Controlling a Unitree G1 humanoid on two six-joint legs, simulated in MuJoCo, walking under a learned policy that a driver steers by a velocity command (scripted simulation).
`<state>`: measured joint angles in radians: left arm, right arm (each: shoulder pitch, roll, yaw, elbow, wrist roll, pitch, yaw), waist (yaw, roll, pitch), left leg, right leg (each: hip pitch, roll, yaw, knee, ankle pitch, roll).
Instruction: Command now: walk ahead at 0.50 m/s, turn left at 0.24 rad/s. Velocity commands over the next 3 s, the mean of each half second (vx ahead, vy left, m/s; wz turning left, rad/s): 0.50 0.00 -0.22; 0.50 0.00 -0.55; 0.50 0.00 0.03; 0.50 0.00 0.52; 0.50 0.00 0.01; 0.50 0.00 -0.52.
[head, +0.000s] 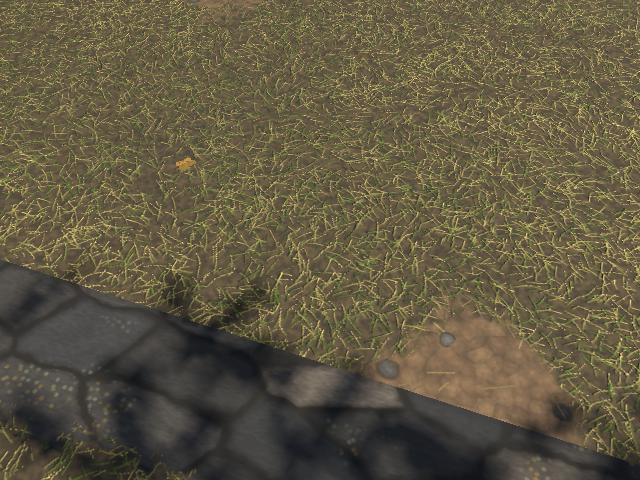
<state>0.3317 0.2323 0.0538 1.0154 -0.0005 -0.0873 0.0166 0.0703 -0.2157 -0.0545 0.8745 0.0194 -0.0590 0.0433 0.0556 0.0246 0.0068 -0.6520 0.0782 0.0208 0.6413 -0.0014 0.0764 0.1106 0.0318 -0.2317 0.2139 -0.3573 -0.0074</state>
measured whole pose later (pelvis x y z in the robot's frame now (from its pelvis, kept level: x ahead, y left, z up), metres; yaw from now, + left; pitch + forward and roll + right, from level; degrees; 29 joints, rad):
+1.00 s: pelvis +0.57 -0.09 +0.01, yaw -27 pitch +3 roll +1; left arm 0.32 0.26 0.08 0.81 -0.02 -0.06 0.01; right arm -0.01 -0.26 -0.06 0.76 0.00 -0.11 0.00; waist 0.07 0.04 0.02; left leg -0.63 0.06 -0.09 0.57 0.03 -0.04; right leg -0.13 0.11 0.14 0.37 -0.28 -0.09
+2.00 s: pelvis +1.05 -0.27 +0.00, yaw -6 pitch +3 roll -2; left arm 0.35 0.30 0.09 0.84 -0.02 -0.07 0.01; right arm 0.07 -0.28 -0.05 0.62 0.02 -0.03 0.06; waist 0.10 0.04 0.02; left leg -0.64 0.08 0.01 0.67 -0.08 0.04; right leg 0.06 -0.03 -0.22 0.27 -0.37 0.04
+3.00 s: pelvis +1.61 -0.35 +0.01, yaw -26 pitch +3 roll +0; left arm 0.33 0.30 0.07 0.71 -0.02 -0.03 0.01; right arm 0.05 -0.28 -0.03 0.67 0.00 -0.10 0.01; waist 0.08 0.03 0.02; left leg -0.60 0.04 -0.10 0.55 0.01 -0.06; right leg -0.14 0.11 0.17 0.42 -0.31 -0.07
